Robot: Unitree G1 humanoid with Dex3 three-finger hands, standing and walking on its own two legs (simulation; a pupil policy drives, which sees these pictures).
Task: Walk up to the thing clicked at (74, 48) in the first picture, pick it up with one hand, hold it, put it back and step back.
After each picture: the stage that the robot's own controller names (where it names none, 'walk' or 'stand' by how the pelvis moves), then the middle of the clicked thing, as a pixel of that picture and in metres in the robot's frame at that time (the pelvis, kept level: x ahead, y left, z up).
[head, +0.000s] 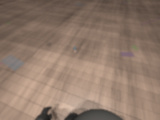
stand; (74, 49) +1.37 +0.38 -0.72
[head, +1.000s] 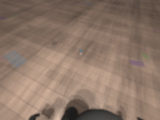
walk; (80, 52) +1.27 +0.20 -0.70
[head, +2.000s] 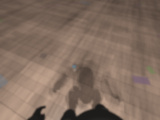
walk; (74, 68) +0.82 +0.23 -0.71
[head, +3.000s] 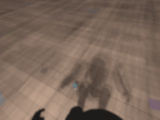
walk; (75, 86) +0.52 +0.25 -0.69
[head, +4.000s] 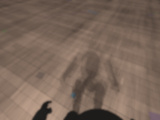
stand; (73, 96) +0.39 +0.19 -0.71
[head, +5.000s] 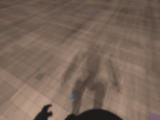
stand; (72, 97) +0.37 +0.20 -0.72
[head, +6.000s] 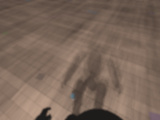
stand; (73, 97) +0.38 +0.21 -0.73
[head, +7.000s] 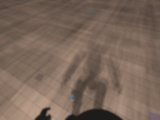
stand; (72, 97) +0.37 +0.22 -0.73
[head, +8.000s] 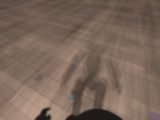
go down; (72, 98) +0.37 +0.22 -0.73
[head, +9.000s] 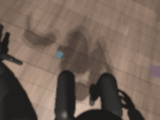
go down; (60, 56) +0.46 +0.23 -0.34
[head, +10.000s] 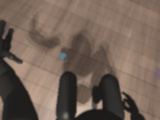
close in; (63, 58) +0.46 +0.22 -0.33
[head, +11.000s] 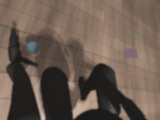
close in; (33, 49) +0.45 +0.27 -0.23
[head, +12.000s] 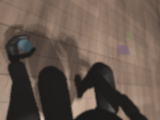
close; (26, 47) +0.44 +0.28 -0.23
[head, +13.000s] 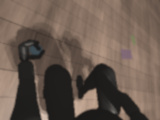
lift; (35, 50) +0.41 +0.27 -0.23
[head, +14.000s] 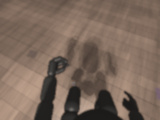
lift; (72, 85) +0.33 +0.18 -0.55
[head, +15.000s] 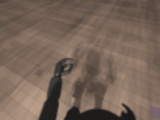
close; (73, 102) +0.29 +0.18 -0.70
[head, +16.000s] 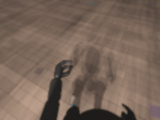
stand; (73, 100) +0.28 +0.18 -0.70
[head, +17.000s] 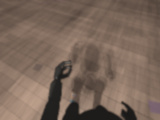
stand; (72, 96) +0.29 +0.18 -0.69
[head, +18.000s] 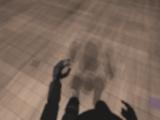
stand; (72, 93) +0.30 +0.17 -0.65
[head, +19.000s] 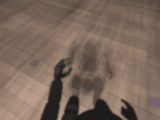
stand; (73, 93) +0.31 +0.16 -0.64
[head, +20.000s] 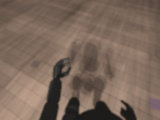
stand; (73, 94) +0.30 +0.15 -0.65
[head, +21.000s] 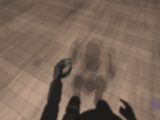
stand; (75, 93) +0.30 +0.14 -0.64
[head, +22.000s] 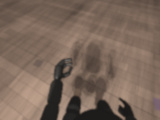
stand; (77, 93) +0.31 +0.13 -0.64
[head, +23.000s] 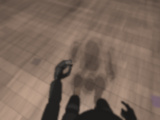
stand; (77, 92) +0.30 +0.12 -0.64
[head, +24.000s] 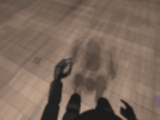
stand; (79, 91) +0.31 +0.10 -0.63
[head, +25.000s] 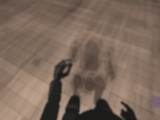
stand; (79, 92) +0.30 +0.09 -0.64
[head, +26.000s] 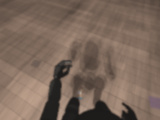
stand; (80, 94) +0.30 +0.07 -0.66
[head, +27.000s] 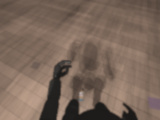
stand; (81, 95) +0.30 +0.05 -0.67
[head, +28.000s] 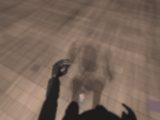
stand; (81, 98) +0.29 +0.04 -0.68
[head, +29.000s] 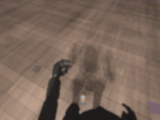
stand; (83, 99) +0.29 +0.03 -0.68
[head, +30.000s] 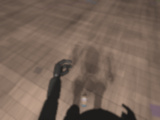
stand; (84, 101) +0.29 +0.02 -0.69
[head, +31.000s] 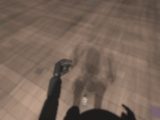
hold; (84, 102) +0.29 +0.02 -0.70
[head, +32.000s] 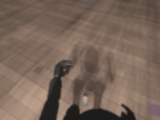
close; (85, 100) +0.30 +0.01 -0.70
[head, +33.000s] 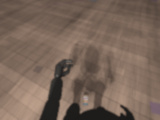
close; (85, 99) +0.30 +0.01 -0.69
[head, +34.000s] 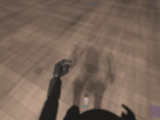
close; (86, 101) +0.29 +0.00 -0.70
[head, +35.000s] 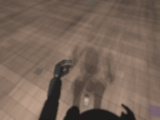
close; (86, 102) +0.29 -0.01 -0.70
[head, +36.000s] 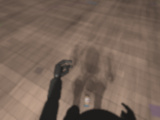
close; (86, 101) +0.29 -0.01 -0.70
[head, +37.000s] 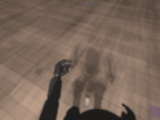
close; (87, 102) +0.29 -0.01 -0.70
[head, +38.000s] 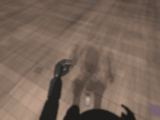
close; (87, 101) +0.29 -0.02 -0.70
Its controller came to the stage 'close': yes
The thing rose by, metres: 0.01
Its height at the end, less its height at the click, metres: -0.02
